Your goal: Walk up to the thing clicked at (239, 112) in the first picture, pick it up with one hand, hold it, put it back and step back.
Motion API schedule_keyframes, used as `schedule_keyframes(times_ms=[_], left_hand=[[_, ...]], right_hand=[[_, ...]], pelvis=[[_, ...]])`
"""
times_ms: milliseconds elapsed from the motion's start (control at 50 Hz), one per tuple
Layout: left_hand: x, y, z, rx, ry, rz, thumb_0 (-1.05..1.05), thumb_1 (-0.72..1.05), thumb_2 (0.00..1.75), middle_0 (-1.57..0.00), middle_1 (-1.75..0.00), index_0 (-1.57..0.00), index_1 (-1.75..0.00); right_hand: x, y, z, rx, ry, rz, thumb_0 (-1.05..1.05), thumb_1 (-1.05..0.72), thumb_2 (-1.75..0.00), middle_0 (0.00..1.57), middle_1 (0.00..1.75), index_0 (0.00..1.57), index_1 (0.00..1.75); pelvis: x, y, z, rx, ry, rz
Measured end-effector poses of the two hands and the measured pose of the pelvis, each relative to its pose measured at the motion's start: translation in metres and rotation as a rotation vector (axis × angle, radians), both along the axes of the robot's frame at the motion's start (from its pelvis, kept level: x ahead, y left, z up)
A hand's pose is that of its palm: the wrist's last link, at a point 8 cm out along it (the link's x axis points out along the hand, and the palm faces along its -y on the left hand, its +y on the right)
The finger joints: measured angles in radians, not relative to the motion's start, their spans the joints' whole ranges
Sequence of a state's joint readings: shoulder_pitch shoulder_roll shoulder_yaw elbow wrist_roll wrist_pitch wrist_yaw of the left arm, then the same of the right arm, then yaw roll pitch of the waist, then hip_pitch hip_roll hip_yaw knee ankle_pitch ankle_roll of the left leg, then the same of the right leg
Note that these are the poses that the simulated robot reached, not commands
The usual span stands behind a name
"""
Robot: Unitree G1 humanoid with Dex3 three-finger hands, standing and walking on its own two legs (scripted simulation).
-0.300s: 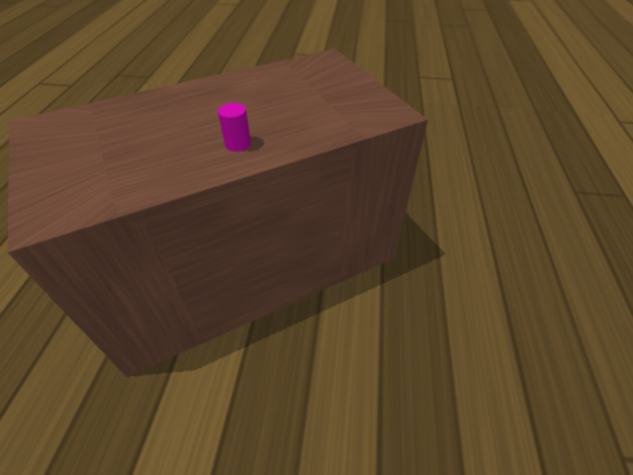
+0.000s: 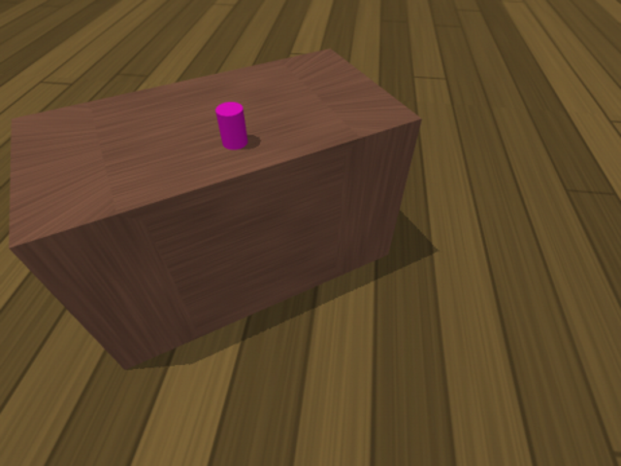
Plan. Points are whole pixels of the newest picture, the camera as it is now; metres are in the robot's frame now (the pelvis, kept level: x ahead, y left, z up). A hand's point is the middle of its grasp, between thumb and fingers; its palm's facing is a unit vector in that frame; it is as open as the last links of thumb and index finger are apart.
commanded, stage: stand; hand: right
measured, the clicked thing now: (232, 126) +0.93 +0.23 -0.08
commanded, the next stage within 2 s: walk up in 0.82 s
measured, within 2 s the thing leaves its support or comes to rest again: neither
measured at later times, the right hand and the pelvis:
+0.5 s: hand out of the picture +0.07 -0.25 -0.16, palm faces -0.04 +0.94 -0.34, open 7.4 cm; pelvis +0.00 +0.00 +0.00, yaw +0 degrees
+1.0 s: hand out of the picture +0.09 -0.26 -0.15, palm faces -0.16 +0.92 -0.35, open 7.4 cm; pelvis +0.01 +0.01 +0.00, yaw +6 degrees
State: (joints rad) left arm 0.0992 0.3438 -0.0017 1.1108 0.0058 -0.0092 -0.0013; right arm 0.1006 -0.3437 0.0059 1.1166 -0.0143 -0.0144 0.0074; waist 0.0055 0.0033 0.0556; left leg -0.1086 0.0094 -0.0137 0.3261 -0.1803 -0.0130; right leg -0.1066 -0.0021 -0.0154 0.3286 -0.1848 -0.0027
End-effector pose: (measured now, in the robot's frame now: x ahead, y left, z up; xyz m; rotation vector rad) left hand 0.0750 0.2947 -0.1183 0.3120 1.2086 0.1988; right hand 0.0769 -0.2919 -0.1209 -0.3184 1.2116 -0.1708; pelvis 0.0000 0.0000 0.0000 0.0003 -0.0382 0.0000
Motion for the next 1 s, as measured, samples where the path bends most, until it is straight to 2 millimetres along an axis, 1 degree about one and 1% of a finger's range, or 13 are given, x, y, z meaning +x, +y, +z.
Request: schedule_keyframes(times_ms=[280,500,840,880,920,1000], left_hand=[[-0.006,0.000,0.000,0.003,0.010,0.005,0.00,0.90,0.90,-0.20,-0.30,-0.20,-0.30],[-0.008,0.001,0.000,0.003,0.005,0.004,0.00,0.90,0.90,-0.20,-0.30,-0.20,-0.30],[-0.017,0.002,0.001,0.002,0.015,0.016,0.00,0.90,0.90,-0.20,-0.30,-0.20,-0.30],[-0.017,0.006,0.003,-0.002,-0.024,0.040,0.00,0.90,0.90,-0.20,-0.30,-0.20,-0.30],[-0.021,0.016,0.005,0.009,-0.064,0.072,0.00,0.90,0.90,-0.20,-0.30,-0.20,-0.30],[-0.036,0.041,0.009,0.040,-0.070,0.132,0.00,0.90,0.90,-0.21,-0.30,-0.20,-0.30]], right_hand=[[-0.003,-0.002,0.000,-0.003,0.005,-0.005,0.01,-0.90,-0.90,0.20,0.30,0.20,0.30],[-0.008,-0.003,0.001,-0.006,0.010,-0.006,0.01,-0.90,-0.90,0.20,0.30,0.20,0.30],[-0.015,-0.005,-0.001,0.003,0.021,-0.003,0.01,-0.90,-0.90,0.20,0.30,0.20,0.30],[-0.014,-0.007,0.000,0.006,0.034,0.020,0.01,-0.90,-0.90,0.20,0.30,0.20,0.30],[-0.009,-0.009,0.002,-0.006,0.065,0.057,0.01,-0.90,-0.90,0.20,0.30,0.20,0.30],[0.014,-0.009,0.011,-0.032,0.072,0.108,0.01,-0.90,-0.90,0.20,0.30,0.20,0.30]], pelvis=[[0.000,-0.001,0.000,-0.001,-0.004,0.000],[-0.002,-0.001,0.001,0.000,-0.007,0.001],[-0.004,-0.002,0.000,-0.001,-0.003,0.009],[-0.003,-0.002,-0.001,-0.010,0.003,0.040],[0.000,0.000,-0.003,-0.008,0.010,0.068],[0.011,0.012,-0.003,-0.014,0.008,0.104]])
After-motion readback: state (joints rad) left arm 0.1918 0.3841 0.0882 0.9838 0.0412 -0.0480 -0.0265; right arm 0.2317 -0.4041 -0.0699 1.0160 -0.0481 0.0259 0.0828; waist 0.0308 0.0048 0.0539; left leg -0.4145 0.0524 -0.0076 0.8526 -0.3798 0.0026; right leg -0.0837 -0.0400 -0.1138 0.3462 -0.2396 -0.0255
